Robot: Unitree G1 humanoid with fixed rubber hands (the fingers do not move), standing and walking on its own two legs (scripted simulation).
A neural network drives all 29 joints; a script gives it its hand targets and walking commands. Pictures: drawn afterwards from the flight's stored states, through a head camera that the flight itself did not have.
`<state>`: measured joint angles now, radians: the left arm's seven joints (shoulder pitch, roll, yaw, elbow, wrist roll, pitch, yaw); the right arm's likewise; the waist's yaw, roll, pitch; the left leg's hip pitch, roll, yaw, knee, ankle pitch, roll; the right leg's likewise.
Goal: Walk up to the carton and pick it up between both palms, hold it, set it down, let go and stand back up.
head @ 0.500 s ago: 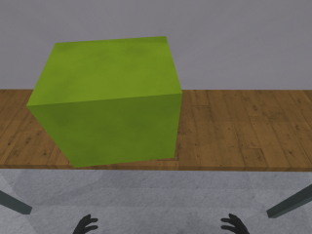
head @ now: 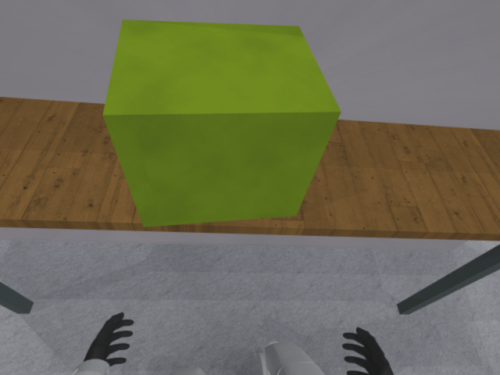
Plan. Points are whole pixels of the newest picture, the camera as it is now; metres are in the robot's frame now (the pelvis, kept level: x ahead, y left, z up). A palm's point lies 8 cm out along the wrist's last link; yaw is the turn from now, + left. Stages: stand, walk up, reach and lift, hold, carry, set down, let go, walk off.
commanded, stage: walk up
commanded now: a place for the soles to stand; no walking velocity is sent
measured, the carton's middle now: (219, 129) +0.48 +0.05 +0.11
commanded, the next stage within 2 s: none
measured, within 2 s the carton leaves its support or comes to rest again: neither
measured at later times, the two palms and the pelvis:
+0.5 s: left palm out of the picture +0.06 +0.20 -0.12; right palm out of the picture +0.05 -0.23 -0.10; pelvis -0.01 -0.02 +0.01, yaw +5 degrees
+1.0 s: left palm out of the picture +0.05 +0.17 -0.12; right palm (389, 372) +0.13 -0.25 -0.11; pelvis +0.00 -0.06 +0.00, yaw +12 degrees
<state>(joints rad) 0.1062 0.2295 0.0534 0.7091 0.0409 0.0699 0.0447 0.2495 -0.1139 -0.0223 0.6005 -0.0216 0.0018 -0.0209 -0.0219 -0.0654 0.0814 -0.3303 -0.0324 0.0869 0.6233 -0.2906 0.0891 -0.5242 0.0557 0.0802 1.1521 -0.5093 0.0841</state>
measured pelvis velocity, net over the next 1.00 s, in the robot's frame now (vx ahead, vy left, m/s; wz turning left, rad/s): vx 0.00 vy -0.06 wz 0.20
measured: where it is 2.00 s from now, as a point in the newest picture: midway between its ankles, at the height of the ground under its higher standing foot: outside the picture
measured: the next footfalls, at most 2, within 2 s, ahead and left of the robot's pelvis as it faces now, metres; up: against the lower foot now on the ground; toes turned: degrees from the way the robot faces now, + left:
right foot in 0.24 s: +0.02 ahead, -0.13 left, +0.00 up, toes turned +1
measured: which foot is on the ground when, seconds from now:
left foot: down 0.00-1.00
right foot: up 0.00-0.22, down 0.24-1.00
